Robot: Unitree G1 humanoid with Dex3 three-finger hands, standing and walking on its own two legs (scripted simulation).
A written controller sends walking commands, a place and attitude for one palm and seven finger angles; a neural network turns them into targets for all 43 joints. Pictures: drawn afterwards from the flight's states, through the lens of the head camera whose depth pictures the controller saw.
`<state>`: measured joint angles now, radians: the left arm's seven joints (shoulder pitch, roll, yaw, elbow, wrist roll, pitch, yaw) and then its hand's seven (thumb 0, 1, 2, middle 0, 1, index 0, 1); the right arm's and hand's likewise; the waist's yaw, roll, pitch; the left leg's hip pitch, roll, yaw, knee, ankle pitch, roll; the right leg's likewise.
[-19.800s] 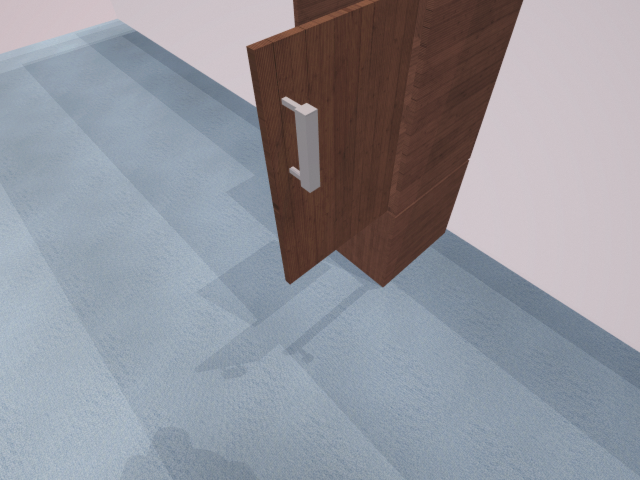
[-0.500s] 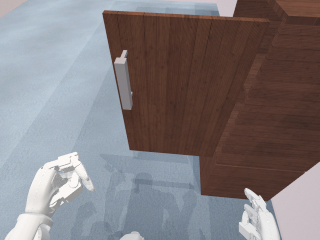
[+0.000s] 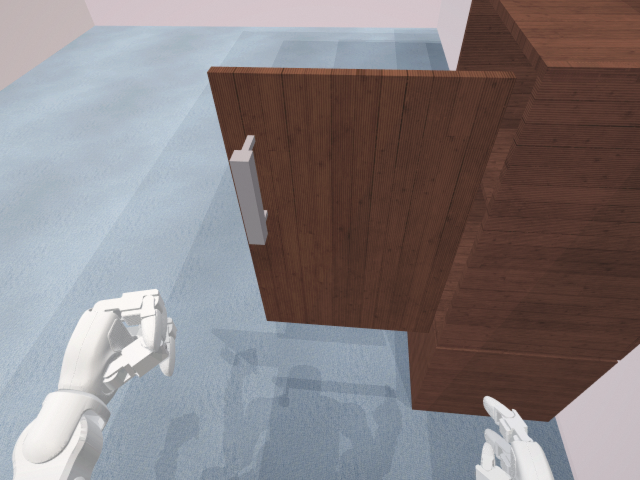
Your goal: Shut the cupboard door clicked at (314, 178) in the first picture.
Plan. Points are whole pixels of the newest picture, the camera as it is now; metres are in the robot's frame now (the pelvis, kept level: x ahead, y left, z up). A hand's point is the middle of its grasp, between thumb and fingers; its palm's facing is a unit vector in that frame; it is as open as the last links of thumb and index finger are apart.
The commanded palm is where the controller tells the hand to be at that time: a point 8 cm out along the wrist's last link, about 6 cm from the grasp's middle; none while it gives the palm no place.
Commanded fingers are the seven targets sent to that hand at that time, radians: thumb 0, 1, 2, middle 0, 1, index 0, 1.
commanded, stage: raise the hand and make a fist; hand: left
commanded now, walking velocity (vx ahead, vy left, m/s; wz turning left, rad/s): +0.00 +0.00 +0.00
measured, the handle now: (254, 191) +0.49 +0.14 +0.10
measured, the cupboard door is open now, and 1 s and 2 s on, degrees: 90 90 90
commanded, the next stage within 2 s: bring the fist close to the handle in 0.26 s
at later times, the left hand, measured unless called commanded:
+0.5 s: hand (182, 344) +0.24 +0.17 +0.10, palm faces +0.00 -1.00 -0.05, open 3.1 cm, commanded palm +0.23 +0.22 +0.11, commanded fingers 0.00 0.90 0.90 -1.30 -1.50 -1.30 -1.50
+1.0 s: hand (240, 273) +0.33 +0.13 +0.11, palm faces -0.05 -1.00 -0.04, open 3.1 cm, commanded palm +0.32 +0.17 +0.11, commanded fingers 0.00 0.90 0.90 -1.30 -1.50 -1.30 -1.50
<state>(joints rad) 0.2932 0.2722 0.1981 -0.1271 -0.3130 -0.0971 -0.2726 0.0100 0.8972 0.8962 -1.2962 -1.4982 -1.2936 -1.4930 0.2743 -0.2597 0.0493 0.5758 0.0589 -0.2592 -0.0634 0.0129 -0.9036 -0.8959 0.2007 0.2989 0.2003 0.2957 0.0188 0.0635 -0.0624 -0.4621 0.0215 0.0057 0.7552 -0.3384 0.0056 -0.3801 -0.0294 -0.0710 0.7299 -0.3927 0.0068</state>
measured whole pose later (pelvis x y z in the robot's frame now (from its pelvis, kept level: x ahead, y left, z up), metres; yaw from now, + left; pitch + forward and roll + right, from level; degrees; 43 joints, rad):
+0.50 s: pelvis +0.00 -0.01 +0.00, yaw +0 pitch +2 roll +0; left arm 0.28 0.24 0.17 -0.09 -0.29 -0.14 -0.24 0.01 0.89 0.90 -1.30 -1.50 -1.30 -1.50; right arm 0.25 -0.26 0.03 0.59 0.05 -0.28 -0.07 0.01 -0.90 -0.90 0.20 0.30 0.20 0.30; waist 0.02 0.05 -0.05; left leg -0.45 0.02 0.00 0.74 -0.33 -0.01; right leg -0.37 -0.03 -0.07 0.73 -0.40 -0.01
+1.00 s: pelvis +0.01 -0.01 +0.00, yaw -1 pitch +4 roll +0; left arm -0.07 0.19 0.09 0.15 -0.20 -0.12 -0.11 0.01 0.90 0.90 -1.30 -1.50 -1.30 -1.50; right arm 0.25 -0.26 0.02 0.63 0.05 -0.20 -0.03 0.01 -0.91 -0.90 0.20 0.30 0.20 0.30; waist -0.01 0.05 -0.05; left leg -0.44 0.02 0.03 0.71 -0.34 -0.01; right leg -0.39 -0.03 -0.05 0.72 -0.40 0.00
